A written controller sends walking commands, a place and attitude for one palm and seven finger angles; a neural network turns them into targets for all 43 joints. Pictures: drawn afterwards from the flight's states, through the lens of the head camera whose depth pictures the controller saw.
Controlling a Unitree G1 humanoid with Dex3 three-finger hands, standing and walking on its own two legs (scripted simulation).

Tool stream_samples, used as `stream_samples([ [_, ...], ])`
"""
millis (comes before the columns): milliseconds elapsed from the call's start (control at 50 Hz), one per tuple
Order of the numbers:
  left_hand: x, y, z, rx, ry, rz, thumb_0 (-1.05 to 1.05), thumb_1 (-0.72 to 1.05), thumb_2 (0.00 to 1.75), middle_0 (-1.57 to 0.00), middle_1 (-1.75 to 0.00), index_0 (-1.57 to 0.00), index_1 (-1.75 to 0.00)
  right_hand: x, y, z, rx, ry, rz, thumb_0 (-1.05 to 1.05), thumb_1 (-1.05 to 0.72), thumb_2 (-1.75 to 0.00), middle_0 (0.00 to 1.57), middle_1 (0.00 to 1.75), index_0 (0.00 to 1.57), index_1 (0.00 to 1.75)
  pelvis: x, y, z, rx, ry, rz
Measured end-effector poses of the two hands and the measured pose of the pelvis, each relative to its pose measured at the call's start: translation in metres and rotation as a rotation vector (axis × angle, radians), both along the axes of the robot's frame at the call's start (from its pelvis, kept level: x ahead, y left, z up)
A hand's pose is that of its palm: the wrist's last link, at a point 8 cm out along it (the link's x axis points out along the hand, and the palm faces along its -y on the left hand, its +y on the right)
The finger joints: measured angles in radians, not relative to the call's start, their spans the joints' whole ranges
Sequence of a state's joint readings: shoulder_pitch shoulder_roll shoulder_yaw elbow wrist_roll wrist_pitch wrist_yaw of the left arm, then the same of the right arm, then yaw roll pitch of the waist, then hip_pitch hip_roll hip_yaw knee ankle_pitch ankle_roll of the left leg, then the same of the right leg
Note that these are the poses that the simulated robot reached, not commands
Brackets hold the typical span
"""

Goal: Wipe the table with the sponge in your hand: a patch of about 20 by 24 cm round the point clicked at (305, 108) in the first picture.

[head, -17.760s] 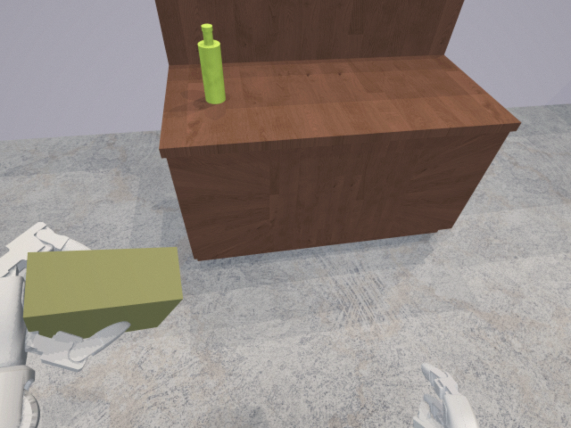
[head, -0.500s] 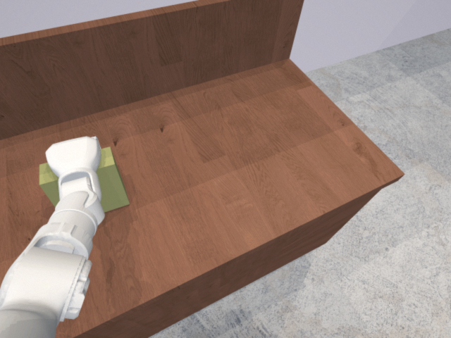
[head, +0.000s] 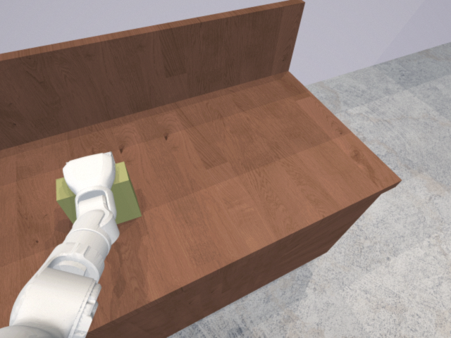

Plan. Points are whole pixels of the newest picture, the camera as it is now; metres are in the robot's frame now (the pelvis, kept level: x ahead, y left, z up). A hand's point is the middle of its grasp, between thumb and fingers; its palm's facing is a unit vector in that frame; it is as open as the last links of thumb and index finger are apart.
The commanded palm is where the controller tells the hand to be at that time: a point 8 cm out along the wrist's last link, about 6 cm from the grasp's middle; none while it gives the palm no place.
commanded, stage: wipe back along the middle lane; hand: left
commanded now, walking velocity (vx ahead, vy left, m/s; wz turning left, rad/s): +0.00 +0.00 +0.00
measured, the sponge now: (105, 205) +0.38 +0.28 -0.06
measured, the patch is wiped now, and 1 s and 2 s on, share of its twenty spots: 0.65 0.70 0.75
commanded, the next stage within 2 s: none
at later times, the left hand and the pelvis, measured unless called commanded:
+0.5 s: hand (106, 202) +0.36 +0.26 -0.01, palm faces -0.07 +0.00 -1.00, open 10.1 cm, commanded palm +0.31 +0.22 +0.02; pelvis +0.01 +0.00 +0.00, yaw +1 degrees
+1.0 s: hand (110, 227) +0.31 +0.23 -0.01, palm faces -0.06 -0.04 -1.00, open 10.1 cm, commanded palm +0.26 +0.21 +0.03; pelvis +0.01 -0.01 +0.01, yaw +1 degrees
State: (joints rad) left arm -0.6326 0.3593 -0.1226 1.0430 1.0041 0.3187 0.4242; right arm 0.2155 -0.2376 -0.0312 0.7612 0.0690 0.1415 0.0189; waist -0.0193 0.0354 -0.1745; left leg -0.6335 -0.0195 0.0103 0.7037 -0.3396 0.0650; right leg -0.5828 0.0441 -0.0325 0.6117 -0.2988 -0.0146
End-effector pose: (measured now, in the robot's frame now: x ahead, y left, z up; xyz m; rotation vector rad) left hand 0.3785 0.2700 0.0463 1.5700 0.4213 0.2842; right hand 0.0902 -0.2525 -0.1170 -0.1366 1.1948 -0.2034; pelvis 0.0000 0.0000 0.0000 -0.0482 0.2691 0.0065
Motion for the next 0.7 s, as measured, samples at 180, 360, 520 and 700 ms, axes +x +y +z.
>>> stream_samples([
  [180, -0.009, -0.007, 0.000, 0.003, 0.001, 0.003, -0.01, -0.48, 1.05, -0.73, -1.34, -0.72, -1.36, 0.022, 0.014, 0.002, 0.021, -0.050, 0.033, 0.01, -0.91, -0.90, 0.20, 0.30, 0.20, 0.30, -0.001, 0.004, 0.001, 0.002, -0.018, 0.008],
  [360, -0.020, -0.018, 0.000, 0.002, -0.012, 0.000, -0.01, -0.48, 1.05, -0.73, -1.35, -0.72, -1.37, 0.045, 0.023, 0.004, 0.049, -0.084, 0.065, 0.01, -0.91, -0.90, 0.20, 0.30, 0.20, 0.30, 0.005, 0.004, 0.002, 0.004, -0.032, 0.010],
  [520, -0.033, -0.025, 0.001, -0.012, -0.022, 0.019, -0.01, -0.47, 1.04, -0.72, -1.35, -0.71, -1.37, 0.068, 0.023, 0.012, 0.053, -0.133, 0.087, 0.01, -0.91, -0.90, 0.20, 0.30, 0.20, 0.30, 0.009, 0.000, 0.004, 0.008, -0.055, 0.010],
  [700, -0.053, -0.034, 0.002, -0.031, -0.028, 0.023, 0.00, -0.47, 1.04, -0.72, -1.35, -0.71, -1.37, 0.093, 0.018, 0.025, 0.043, -0.211, 0.113, 0.01, -0.91, -0.90, 0.20, 0.30, 0.20, 0.30, 0.011, -0.005, 0.005, 0.015, -0.085, 0.010],
])
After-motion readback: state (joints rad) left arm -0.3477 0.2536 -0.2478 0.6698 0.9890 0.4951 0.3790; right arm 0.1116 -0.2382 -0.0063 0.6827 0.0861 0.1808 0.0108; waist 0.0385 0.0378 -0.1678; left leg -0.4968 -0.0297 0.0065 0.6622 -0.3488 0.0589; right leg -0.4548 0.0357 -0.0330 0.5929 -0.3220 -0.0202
